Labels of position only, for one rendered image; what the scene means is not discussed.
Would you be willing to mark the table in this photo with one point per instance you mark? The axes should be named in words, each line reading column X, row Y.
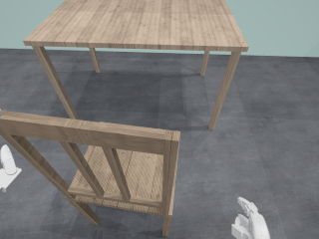
column 184, row 25

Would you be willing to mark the right robot hand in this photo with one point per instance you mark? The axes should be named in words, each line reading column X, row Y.
column 254, row 227

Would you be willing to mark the chair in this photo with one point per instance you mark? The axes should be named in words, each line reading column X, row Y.
column 126, row 167

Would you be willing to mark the left robot hand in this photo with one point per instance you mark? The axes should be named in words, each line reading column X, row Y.
column 9, row 173

